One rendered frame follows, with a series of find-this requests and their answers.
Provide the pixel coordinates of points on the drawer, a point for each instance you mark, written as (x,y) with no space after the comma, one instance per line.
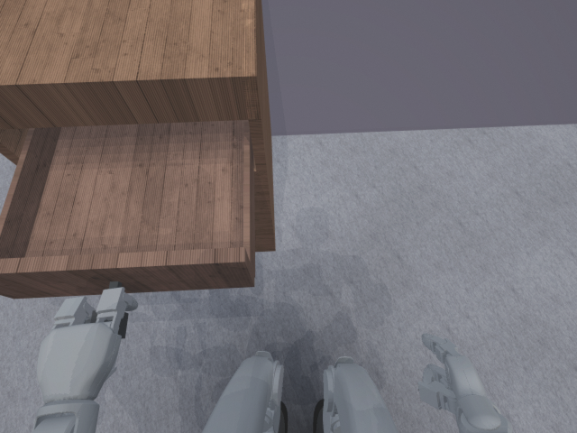
(157,207)

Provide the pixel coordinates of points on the left robot shin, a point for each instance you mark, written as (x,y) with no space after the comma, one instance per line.
(272,417)

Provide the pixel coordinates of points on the handle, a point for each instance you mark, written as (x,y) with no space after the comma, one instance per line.
(123,323)

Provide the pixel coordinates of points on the cabinet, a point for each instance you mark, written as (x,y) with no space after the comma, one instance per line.
(106,62)

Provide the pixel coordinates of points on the left robot thigh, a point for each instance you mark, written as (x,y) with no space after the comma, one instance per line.
(255,386)

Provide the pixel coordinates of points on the right robot hand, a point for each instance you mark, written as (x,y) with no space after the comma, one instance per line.
(442,388)

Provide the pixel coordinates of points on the left robot forearm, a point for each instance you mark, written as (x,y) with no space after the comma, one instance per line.
(67,416)

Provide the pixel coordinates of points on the right robot forearm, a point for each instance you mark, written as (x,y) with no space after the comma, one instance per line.
(477,414)

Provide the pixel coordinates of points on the left robot hand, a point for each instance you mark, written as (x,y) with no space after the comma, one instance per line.
(77,357)

